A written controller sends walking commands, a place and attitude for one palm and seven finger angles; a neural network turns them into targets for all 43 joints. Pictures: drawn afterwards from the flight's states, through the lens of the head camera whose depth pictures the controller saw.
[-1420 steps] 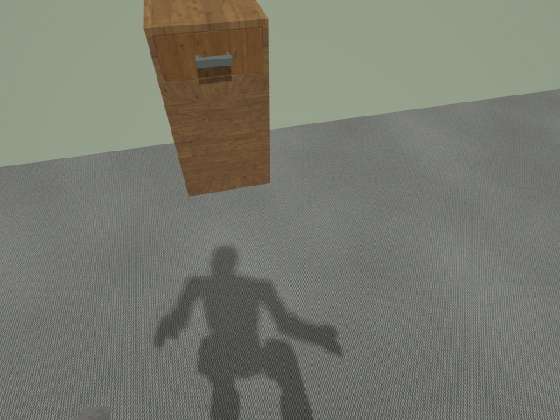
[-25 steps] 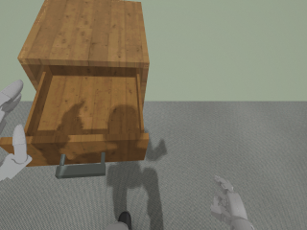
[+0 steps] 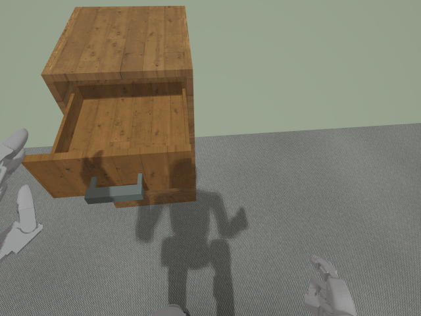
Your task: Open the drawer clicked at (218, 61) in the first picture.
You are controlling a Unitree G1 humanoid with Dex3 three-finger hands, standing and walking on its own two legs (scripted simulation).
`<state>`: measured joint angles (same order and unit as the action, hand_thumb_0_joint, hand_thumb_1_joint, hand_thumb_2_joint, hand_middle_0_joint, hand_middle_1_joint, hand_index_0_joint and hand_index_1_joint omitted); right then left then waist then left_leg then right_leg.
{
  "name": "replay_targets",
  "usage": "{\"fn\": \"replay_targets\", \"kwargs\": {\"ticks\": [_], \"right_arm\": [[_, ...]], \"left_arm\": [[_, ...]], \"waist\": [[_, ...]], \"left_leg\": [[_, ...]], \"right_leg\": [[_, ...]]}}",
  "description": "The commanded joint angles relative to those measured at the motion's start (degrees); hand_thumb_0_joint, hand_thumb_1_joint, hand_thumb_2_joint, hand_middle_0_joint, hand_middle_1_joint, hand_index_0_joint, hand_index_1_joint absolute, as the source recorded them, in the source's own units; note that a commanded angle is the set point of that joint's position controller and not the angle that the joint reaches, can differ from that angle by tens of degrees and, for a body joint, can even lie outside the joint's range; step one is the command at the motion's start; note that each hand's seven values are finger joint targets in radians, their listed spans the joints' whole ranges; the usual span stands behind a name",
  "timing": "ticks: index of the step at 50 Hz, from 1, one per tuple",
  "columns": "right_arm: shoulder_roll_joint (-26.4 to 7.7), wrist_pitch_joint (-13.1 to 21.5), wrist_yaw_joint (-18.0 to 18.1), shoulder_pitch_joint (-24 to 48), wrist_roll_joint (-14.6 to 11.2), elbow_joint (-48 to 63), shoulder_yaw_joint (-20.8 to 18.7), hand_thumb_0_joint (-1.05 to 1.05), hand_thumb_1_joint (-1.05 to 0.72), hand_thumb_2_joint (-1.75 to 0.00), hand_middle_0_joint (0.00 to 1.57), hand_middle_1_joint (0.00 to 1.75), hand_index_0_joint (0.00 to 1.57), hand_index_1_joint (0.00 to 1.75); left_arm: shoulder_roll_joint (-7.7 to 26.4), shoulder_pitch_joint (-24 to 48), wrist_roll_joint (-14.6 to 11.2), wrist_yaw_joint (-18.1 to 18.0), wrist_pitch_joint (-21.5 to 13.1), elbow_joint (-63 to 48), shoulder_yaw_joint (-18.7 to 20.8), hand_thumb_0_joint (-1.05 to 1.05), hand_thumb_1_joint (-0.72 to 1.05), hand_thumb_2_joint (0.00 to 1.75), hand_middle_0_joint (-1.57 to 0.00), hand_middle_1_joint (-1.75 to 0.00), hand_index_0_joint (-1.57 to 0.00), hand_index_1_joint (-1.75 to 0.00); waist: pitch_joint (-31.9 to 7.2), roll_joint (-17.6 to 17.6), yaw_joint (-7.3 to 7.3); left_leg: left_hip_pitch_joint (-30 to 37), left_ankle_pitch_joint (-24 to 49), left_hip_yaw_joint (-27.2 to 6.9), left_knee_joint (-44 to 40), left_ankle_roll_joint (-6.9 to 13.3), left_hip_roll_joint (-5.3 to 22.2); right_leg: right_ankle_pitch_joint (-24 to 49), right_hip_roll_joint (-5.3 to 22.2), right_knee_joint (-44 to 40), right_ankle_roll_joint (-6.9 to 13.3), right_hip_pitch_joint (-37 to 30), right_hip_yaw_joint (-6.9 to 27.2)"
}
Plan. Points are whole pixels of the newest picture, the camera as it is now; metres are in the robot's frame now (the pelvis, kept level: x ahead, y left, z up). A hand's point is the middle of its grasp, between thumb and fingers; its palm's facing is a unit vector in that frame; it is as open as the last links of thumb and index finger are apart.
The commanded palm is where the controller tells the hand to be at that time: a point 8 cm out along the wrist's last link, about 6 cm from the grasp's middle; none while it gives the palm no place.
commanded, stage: stop stepping back and stand still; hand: left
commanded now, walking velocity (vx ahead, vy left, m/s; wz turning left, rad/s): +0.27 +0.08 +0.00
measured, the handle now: (116, 186) +0.41 +0.23 -0.06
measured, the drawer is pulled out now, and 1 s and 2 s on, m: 0.29 0.29 0.29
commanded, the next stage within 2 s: let the arm hang, fingers relaxed in 0.48 s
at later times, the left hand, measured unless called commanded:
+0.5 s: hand out of the picture +0.16 +0.25 +0.18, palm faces +0.37 -0.81 -0.46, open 7.4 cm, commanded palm +0.10 +0.30 +0.19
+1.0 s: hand out of the picture -0.02 +0.22 -0.17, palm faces +0.08 -0.98 -0.19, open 7.0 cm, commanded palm none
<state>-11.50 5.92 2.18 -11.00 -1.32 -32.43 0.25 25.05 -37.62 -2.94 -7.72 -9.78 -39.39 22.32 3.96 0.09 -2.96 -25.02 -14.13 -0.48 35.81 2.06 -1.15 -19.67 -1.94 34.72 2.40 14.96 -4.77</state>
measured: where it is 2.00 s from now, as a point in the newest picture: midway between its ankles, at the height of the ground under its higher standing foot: outside the picture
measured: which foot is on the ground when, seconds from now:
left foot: down 0.00-0.00, up 0.02-0.22, down 0.24-1.00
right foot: down 0.00-1.00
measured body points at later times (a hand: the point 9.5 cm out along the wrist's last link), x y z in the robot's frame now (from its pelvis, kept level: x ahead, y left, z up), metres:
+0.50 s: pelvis -0.02 +0.01 +0.01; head -0.01 +0.02 +0.46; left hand +0.13 +0.29 +0.20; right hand +0.15 -0.20 -0.07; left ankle -0.01 +0.15 -0.72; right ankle -0.01 -0.09 -0.73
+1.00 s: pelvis -0.02 +0.03 +0.01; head +0.02 +0.05 +0.46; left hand -0.02 +0.27 -0.15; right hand +0.00 -0.21 -0.13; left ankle -0.01 +0.15 -0.72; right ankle -0.01 -0.09 -0.72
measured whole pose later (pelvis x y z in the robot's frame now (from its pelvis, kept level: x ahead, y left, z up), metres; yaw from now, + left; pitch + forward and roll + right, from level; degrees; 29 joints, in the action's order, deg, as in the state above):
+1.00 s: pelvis -0.02 +0.03 +0.01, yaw +2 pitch -1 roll -1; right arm -9.2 -1.6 1.8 -16.9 1.2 -58.0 0.1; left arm 11.8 -16.7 1.1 -1.3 2.6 56.9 2.2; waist 5.8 2.0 0.8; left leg -13.1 -15.2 0.0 29.7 -0.2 1.7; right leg -14.3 0.5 26.4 0.5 10.7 -5.4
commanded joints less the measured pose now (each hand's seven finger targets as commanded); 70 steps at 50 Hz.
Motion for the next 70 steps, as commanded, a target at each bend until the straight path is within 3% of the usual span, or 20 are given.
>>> {"fn": "replay_targets", "kwargs": {"ticks": [1, 4, 9, 10, 12, 13, 15, 16, 21, 24, 28, 29, 30, 32, 35, 37, 41, 44, 55, 70], "right_arm": [[-7.55, -0.12, -0.43, 2.47, -0.59, 7.95, -4.89, 0.0, -0.9, -0.9, 0.2, 0.3, 0.2, 0.3], [-6.31, -0.19, -0.15, 3.2, 0.32, 5.89, -3.96, 0.0, -0.9, -0.9, 0.2, 0.3, 0.2, 0.3], [-5.73, 2.29, 0.88, 3.57, 0.62, 6.01, -3.18, 0.0, -0.9, -0.9, 0.2, 0.3, 0.2, 0.3], [-6.22, 2.91, 1.27, 4.08, 0.36, 6.47, -3.32, 0.0, -0.9, -0.9, 0.2, 0.3, 0.2, 0.3], [-8.52, 3.27, 1.22, 3.79, 0.81, 7.64, -4.1, 0.0, -0.9, -0.9, 0.2, 0.3, 0.2, 0.3], [-8.87, 3.17, 0.8, 3.81, 0.39, 7.89, -4.33, 0.0, -0.9, -0.9, 0.2, 0.3, 0.2, 0.3], [-6.01, 3.0, 0.56, 3.49, 0.45, 6.83, -3.16, 0.0, -0.9, -0.9, 0.2, 0.3, 0.2, 0.3], [-5.95, 3.11, 0.53, 3.62, 0.26, 6.63, -2.89, 0.0, -0.9, -0.9, 0.2, 0.3, 0.2, 0.3], [-6.62, 2.28, 0.15, 3.82, -0.22, 6.89, -3.26, 0.0, -0.9, -0.9, 0.2, 0.3, 0.2, 0.3], [-5.92, 1.49, 0.28, 3.85, 0.13, 6.67, -2.84, 0.0, -0.9, -0.9, 0.2, 0.3, 0.2, 0.3], [-6.08, 1.53, 0.68, 4.96, 0.42, 6.81, -2.34, 0.0, -0.9, -0.9, 0.2, 0.3, 0.2, 0.3], [-11.5, 2.59, -3.9, 3.92, 1.52, -8.29, -5.19, 0.0, -0.9, -0.9, 0.2, 0.3, 0.2, 0.3], [-8.21, 0.39, -3.43, -0.67, 2.15, -8.88, -4.85, 0.0, -0.9, -0.9, 0.2, 0.3, 0.2, 0.3], [-8.47, -2.08, -2.41, 0.14, 2.64, -6.89, -3.76, 0.0, -0.9, -0.9, 0.2, 0.3, 0.2, 0.3], [-7.23, -3.78, -1.95, 0.94, 2.5, -7.08, -3.48, 0.0, -0.9, -0.9, 0.2, 0.3, 0.2, 0.3], [-6.3, -5.37, -1.56, 0.47, 2.52, -8.91, -3.29, 0.0, -0.9, -0.9, 0.2, 0.3, 0.2, 0.3], [-5.58, -5.84, -1.07, -1.89, 2.62, -15.33, -2.01, 0.0, -0.9, -0.9, 0.2, 0.3, 0.2, 0.3], [-4.61, -5.83, -0.26, -2.15, 2.73, -18.27, -1.8, 0.0, -0.9, -0.9, 0.2, 0.3, 0.2, 0.3], [-2.4, -5.97, 0.44, -10.84, 1.71, -26.82, -1.48, 0.0, -0.9, -0.9, 0.2, 0.3, 0.2, 0.3], [0.85, -5.98, 0.43, -13.01, 1.9, -30.53, -1.44, 0.0, -0.9, -0.9, 0.2, 0.3, 0.2, 0.3]], "left_arm": [[5.19, -4.95, -1.38, -1.1, -4.24, -6.32, 7.53, 0.0, 0.9, 0.9, -0.2, -0.3, -0.2, -0.3], [5.2, -1.08, 0.07, -1.15, -5.31, -1.22, 6.35, 0.0, 0.9, 0.9, -0.2, -0.3, -0.2, -0.3], [4.98, 1.74, 1.75, -2.6, -5.92, -4.88, 3.75, 0.0, 0.9, 0.9, -0.2, -0.3, -0.2, -0.3], [5.9, 0.97, 1.58, -2.89, -5.79, -6.83, 4.19, 0.0, 0.9, 0.9, -0.2, -0.3, -0.2, -0.3], [6.03, 2.85, 0.86, -3.13, -6.51, -11.53, 4.22, 0.0, 0.9, 0.9, -0.2, -0.3, -0.2, -0.3], [6.44, 1.99, 0.92, -2.79, -6.18, -11.62, 4.66, 0.0, 0.9, 0.9, -0.2, -0.3, -0.2, -0.3], [8.02, 0.41, 1.17, -2.61, -5.06, -12.78, 7.4, 0.0, 0.9, 0.9, -0.2, -0.3, -0.2, -0.3], [6.53, 0.52, 1.12, -2.58, -4.87, -12.1, 6.24, 0.0, 0.9, 0.9, -0.2, -0.3, -0.2, -0.3], [4.62, -0.56, -0.17, -2.18, -3.9, -5.75, 5.21, 0.0, 0.9, 0.9, -0.2, -0.3, -0.2, -0.3], [4.15, 1.02, -0.26, -2.35, -3.53, -5.77, 4.2, 0.0, 0.9, 0.9, -0.2, -0.3, -0.2, -0.3], [4.51, 2.72, -0.01, -2.57, -3.31, -8.26, 3.75, 0.0, 0.9, 0.9, -0.2, -0.3, -0.2, -0.3], [-8.53, 8.03, 6.72, 5.25, 5.9, 41.57, -17.5, 0.0, 0.9, 0.9, -0.2, -0.3, -0.2, -0.3], [-10.52, 6.56, 6.17, 6.31, 9.18, 44.14, -16.55, 0.0, 0.9, 0.9, -0.2, -0.3, -0.2, -0.3], [-9.95, 10.53, 5.59, 6.92, 9.98, 48.55, -16.98, 0.0, 0.9, 0.9, -0.2, -0.3, -0.2, -0.3], [-6.33, 14.38, 5.67, 6.96, 9.5, 60.41, -16.48, 0.0, 0.9, 0.9, -0.2, -0.3, -0.2, -0.3], [-4.45, 17.29, 5.09, 6.56, 9.97, 68.49, -16.87, 0.0, 0.9, 0.9, -0.2, -0.3, -0.2, -0.3], [-6.26, 22.33, 4.11, 6.25, 10.75, 81.38, -18.5, 0.0, 0.9, 0.9, -0.2, -0.3, -0.2, -0.3], [-9.27, 19.55, 4.05, 6.19, 10.81, 88.53, -18.35, 0.0, 0.9, 0.9, -0.2, -0.3, -0.2, -0.3], [-10.62, 16.87, 3.69, 6.02, 9.96, 100.62, -20.31, 0.0, 0.9, 0.9, -0.2, -0.3, -0.2, -0.3], [-13.07, 14.7, 3.86, 5.4, 9.84, 103.92, -20.4, 0.0, 0.9, 0.9, -0.2, -0.3, -0.2, -0.3]], "waist": [[-4.49, 11.29, 1.04], [-3.4, 2.9, -0.23], [-5.52, 5.51, 1.6], [-5.31, 2.35, 2.0], [-7.89, -7.54, 2.95], [-8.61, -7.89, 3.49], [-7.39, -13.24, 2.81], [-5.66, -11.47, 2.38], [-3.51, 0.9, 1.63], [-3.2, 1.35, 1.06], [-4.15, -4.82, 1.76], [-2.45, -6.2, -0.29], [-7.39, -5.23, 1.02], [-8.26, 0.05, 2.34], [-10.42, 15.58, 3.48], [-8.2, 12.34, 3.37], [-3.89, -6.96, 2.54], [-1.92, -12.16, 3.95], [-1.51, -0.54, 3.11], [3.67, -0.09, 3.14]], "left_leg": [[-5.29, -9.16, -1.2, 28.4, -2.04, -1.62], [-6.58, -6.64, -2.82, 25.53, -1.59, 2.7], [9.34, -4.29, 4.08, -9.81, 1.13, 0.88], [13.71, -0.61, 2.89, -15.53, 1.62, 2.31], [18.03, 12.59, -9.21, -15.91, 4.69, 11.78], [19.03, 18.26, -10.47, -13.81, 4.99, 13.97], [15.06, 12.01, -8.42, -15.76, 4.05, 12.97], [10.68, 8.58, -8.19, -15.65, 3.98, 12.61], [3.32, -9.53, -1.97, -10.23, 0.91, 5.77], [6.32, -8.36, 0.03, -5.64, 0.47, 3.85], [9.21, 0.0, -2.91, -12.66, 0.84, 6.11], [5.42, 11.84, -3.85, -4.49, -0.33, 6.9], [10.19, 20.97, -2.3, -4.89, 0.21, 7.97], [5.93, 19.47, -7.94, -5.78, 3.57, 10.57], [5.81, 13.74, -0.55, 2.47, -0.04, 3.07], [6.09, 1.72, 1.19, 2.49, -1.19, 1.23], [11.8, 13.57, -3.66, -9.1, 0.46, 5.99], [8.86, 8.14, -4.72, -12.89, 1.16, 6.86], [14.22, 8.05, -3.11, -14.48, 0.68, 6.86], [12.42, 1.08, -2.23, -16.41, 0.43, 6.17]], "right_leg": [[-6.62, 22.04, -25.17, 7.65, 3.41, 27.79], [4.86, 19.52, -21.01, 7.11, 1.71, 17.39], [4.11, 14.84, -17.13, 3.45, -2.96, 11.6], [7.9, 12.69, -13.74, 1.87, -2.45, 10.62], [9.46, 5.56, -3.05, -2.47, -1.16, 4.42], [7.25, 3.59, -0.81, -3.49, 0.89, 2.8], [-0.8, 2.86, -2.48, -2.95, 0.01, 0.95], [-0.23, 2.54, -4.43, -2.85, -2.68, 0.49], [-0.3, 5.07, -13.96, -0.91, -6.15, 7.8], [-5.82, 8.66, -17.45, 1.24, -1.11, 12.78], [5.48, 4.6, -11.59, -1.01, -3.9, 5.99], [15.92, 7.28, 2.13, -0.78, 4.05, 1.0], [15.54, 5.86, 3.24, -1.25, 4.12, 1.72], [10.73, 4.86, 3.48, -1.69, 0.7, 1.37], [33.58, 11.44, -3.19, 2.06, -6.8, 7.79], [38.75, 14.66, -5.59, 4.83, -8.06, 9.82], [14.53, 7.18, -6.44, -0.26, -3.18, 4.64], [8.83, 5.88, -10.15, -0.51, -6.52, 4.28], [10.66, 7.13, -14.94, -0.15, -6.21, 4.01], [5.31, 6.7, -15.74, -0.41, -1.97, 4.79]]}}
